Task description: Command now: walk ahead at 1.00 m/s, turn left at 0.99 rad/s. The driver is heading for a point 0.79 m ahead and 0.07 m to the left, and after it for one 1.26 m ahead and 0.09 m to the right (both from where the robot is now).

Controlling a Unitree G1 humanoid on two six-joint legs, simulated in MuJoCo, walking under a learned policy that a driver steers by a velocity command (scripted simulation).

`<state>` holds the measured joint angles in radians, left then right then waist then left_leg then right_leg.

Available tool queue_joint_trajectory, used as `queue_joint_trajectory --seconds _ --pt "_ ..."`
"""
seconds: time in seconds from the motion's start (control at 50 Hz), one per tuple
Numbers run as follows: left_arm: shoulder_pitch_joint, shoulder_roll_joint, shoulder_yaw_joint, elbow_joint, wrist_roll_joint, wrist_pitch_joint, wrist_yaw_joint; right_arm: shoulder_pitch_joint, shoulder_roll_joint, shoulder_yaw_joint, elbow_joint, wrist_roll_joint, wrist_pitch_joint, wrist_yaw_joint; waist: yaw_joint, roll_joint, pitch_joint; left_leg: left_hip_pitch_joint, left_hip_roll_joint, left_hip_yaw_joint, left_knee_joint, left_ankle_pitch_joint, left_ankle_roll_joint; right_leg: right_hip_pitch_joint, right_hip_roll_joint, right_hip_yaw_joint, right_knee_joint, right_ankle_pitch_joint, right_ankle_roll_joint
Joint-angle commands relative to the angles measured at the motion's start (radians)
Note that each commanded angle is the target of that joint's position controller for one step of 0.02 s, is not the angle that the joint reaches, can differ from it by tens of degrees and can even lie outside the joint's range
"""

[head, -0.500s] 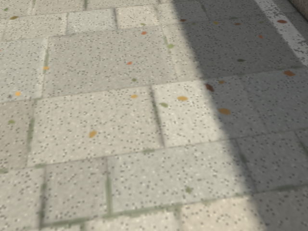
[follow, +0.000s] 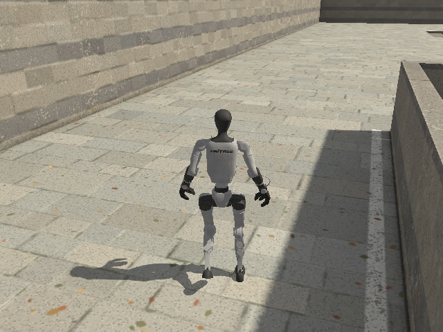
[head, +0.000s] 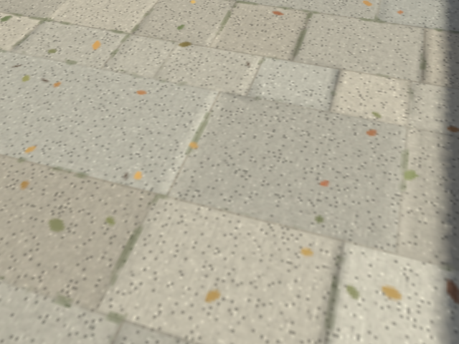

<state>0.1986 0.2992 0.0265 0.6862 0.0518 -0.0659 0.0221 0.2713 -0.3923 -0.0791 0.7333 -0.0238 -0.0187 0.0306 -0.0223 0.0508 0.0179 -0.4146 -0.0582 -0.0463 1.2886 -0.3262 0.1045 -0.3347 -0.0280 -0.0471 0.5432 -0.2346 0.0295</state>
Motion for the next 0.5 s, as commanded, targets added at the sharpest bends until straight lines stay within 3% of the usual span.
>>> queue_joint_trajectory --seconds 0.02,0.06,0.12,0.18,0.2,0.24,0.26,0.28,0.3,0.32,0.34,0.36,0.38,0.4,0.42,0.46,0.5 --pt "0.145 0.074 0.028 0.031 -0.018 -0.028 -0.007 -0.092 0.023 0.025 -0.135 -0.016 0.02 0.038 0.047 -0.146 0.003 -0.36 0.145 -0.039 0.021 0.049 -0.02 0.266 -0.26 0.291 -0.341 -0.133 -0.102" --pt "0.149 0.069 0.028 0.053 -0.03 -0.045 -0.021 -0.141 0.035 0.035 -0.173 -0.014 0.032 0.047 0.029 -0.134 0.018 -0.388 0.156 -0.021 0.002 0.121 -0.028 0.244 -0.252 0.165 -0.377 0.016 -0.095" --pt "0.124 0.084 0.029 0.071 -0.022 -0.062 -0.026 -0.225 0.026 0.043 -0.218 -0.007 0.036 0.054 0.003 -0.124 0.064 -0.374 0.152 0.02 -0.13 0.272 -0.032 0.201 -0.211 -0.029 -0.421 0.196 -0.08" --pt "0.183 0.11 0.036 0.108 -0.02 -0.064 -0.022 -0.338 0.024 0.053 -0.24 -0.008 0.034 0.072 0.032 -0.077 0.129 -0.323 0.125 0.134 -0.355 0.341 0.003 0.245 -0.176 -0.163 -0.458 0.357 -0.053" --pt "0.216 0.12 0.037 0.12 -0.019 -0.061 -0.019 -0.37 0.037 0.059 -0.243 -0.007 0.031 0.077 0.045 -0.072 0.141 -0.292 0.104 0.18 -0.424 0.334 0.023 0.278 -0.167 -0.201 -0.444 0.492 -0.037" --pt "0.256 0.159 0.044 0.126 -0.02 -0.05 -0.007 -0.369 0.035 0.059 -0.231 -0.005 0.025 0.073 0.03 -0.1 0.097 -0.177 0.025 0.26 -0.506 0.293 0.063 0.367 -0.172 -0.244 -0.337 0.997 -0.017" --pt "0.265 0.189 0.051 0.123 -0.021 -0.037 0.002 -0.327 0.022 0.054 -0.217 -0.006 0.023 0.066 -0.002 -0.135 0.054 -0.121 -0.009 0.274 -0.522 0.245 0.079 0.417 -0.191 -0.245 -0.249 1.205 -0.012" --pt "0.252 0.22 0.059 0.117 -0.018 -0.02 0.011 -0.233 -0.004 0.042 -0.19 -0.004 0.021 0.057 -0.063 -0.161 -0.005 -0.018 -0.038 0.267 -0.532 0.188 0.097 0.435 -0.216 -0.238 -0.107 1.339 -0.014" --pt "0.213 0.246 0.068 0.102 -0.013 -0.001 0.016 -0.064 -0.041 0.022 -0.142 -0.001 0.018 0.045 -0.151 -0.182 -0.084 0.158 -0.062 0.242 -0.53 0.123 0.124 0.396 -0.243 -0.219 0.101 1.406 -0.03" --pt "0.162 0.247 0.069 0.073 -0.01 0.012 0.01 0.161 -0.088 -0.01 -0.067 0.0 0.009 0.026 -0.24 -0.163 -0.172 0.433 -0.072 0.171 -0.601 0.092 0.165 0.247 -0.246 -0.194 0.404 1.274 -0.051" --pt "0.159 0.182 0.06 0.067 -0.001 0.013 -0.008 0.188 -0.127 -0.039 -0.03 0.012 0.011 -0.004 -0.203 -0.028 -0.159 0.63 0.0 0.03 -0.654 0.039 0.194 -0.022 -0.114 -0.185 0.753 0.391 -0.043" --pt "0.187 0.079 0.034 -0.039 -0.005 0.0 -0.021 0.076 -0.246 -0.06 -0.073 -0.004 0.035 -0.012 -0.058 0.195 -0.19 0.83 0.234 -0.508 -0.759 0.041 0.339 -0.447 0.053 -0.12 1.118 -0.281 0.015" --pt "0.075 0.14 0.035 -0.108 -0.013 -0.03 -0.019 0.146 -0.245 -0.071 -0.102 -0.004 0.042 -0.016 -0.135 0.022 -0.303 0.87 0.302 -0.738 -0.935 -0.058 0.398 -0.553 0.033 0.103 1.135 -0.205 0.009" --pt "0.037 0.13 0.024 -0.113 -0.021 -0.049 -0.019 0.131 -0.201 -0.063 -0.073 0.002 0.034 -0.025 -0.099 -0.063 -0.175 0.743 0.315 -0.709 -1.024 -0.056 0.356 -0.569 -0.026 0.129 1.022 -0.133 -0.002" --pt "0.053 0.127 0.018 -0.09 -0.021 -0.051 -0.015 0.102 -0.141 -0.047 -0.053 0.0 0.019 -0.033 -0.035 -0.141 -0.044 0.551 0.285 -0.612 -1.048 0.031 0.313 -0.506 -0.067 0.111 0.906 -0.1 -0.003" --pt "0.113 0.104 0.01 -0.056 0.013 -0.014 -0.017 0.027 -0.072 -0.017 -0.051 0.002 -0.019 -0.047 0.062 -0.166 0.011 0.306 0.196 -0.428 -1.058 0.162 0.265 -0.352 -0.115 0.107 0.78 -0.128 0.014" --pt "0.105 0.068 -0.002 -0.055 0.015 0.018 -0.032 0.051 -0.021 0.007 -0.021 0.008 -0.055 -0.039 0.08 -0.129 0.045 0.166 0.171 -0.33 -1.096 0.258 0.252 -0.291 -0.149 0.083 0.638 -0.145 0.029"
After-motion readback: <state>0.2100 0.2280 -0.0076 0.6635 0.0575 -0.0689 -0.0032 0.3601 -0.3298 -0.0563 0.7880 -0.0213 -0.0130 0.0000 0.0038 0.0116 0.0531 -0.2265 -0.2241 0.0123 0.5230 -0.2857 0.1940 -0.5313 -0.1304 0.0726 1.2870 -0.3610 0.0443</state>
